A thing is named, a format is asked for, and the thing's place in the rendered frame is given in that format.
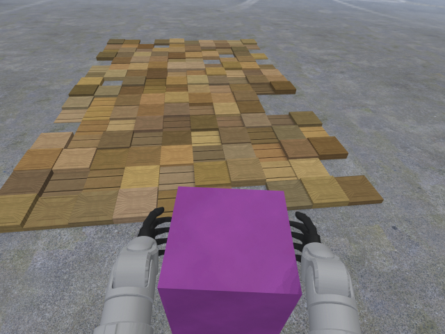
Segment right robot forearm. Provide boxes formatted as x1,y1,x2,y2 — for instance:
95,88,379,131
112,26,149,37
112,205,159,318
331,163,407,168
301,242,362,334

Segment robot left hand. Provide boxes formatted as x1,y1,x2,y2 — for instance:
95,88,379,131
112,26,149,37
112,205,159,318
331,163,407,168
138,207,172,256

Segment carton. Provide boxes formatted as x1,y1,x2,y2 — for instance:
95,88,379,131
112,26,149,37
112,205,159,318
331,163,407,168
157,186,302,334

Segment robot right hand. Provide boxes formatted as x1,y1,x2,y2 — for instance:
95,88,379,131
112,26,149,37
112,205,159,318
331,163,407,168
289,212,321,263

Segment left robot forearm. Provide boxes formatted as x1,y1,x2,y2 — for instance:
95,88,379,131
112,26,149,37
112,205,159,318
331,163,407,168
93,236,159,334

